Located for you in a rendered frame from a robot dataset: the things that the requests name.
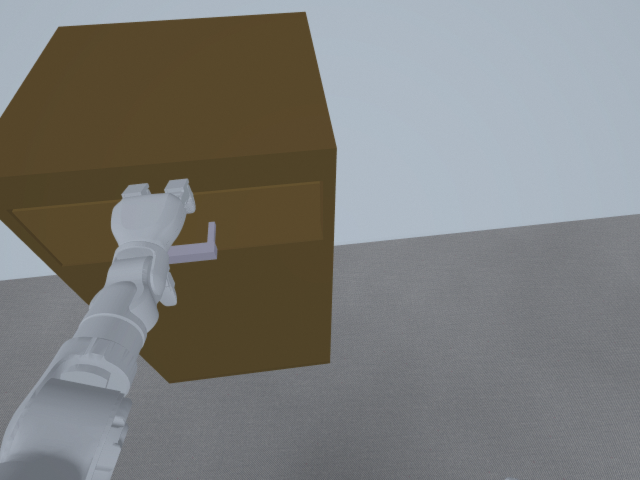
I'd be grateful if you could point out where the handle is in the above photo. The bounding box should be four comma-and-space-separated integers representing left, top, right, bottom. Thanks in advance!
167, 222, 217, 264

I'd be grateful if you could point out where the cabinet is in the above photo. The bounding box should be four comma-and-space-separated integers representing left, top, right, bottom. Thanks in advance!
0, 12, 337, 384

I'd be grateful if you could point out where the robot left upper arm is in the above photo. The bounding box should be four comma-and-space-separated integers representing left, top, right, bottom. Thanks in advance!
0, 378, 132, 480

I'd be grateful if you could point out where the robot left hand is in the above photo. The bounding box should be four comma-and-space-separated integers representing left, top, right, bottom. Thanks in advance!
111, 178, 196, 306

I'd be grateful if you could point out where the drawer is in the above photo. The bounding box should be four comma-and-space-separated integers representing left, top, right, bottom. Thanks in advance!
12, 181, 321, 265

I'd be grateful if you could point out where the left robot forearm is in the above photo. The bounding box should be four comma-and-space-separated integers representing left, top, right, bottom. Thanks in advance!
0, 241, 169, 463

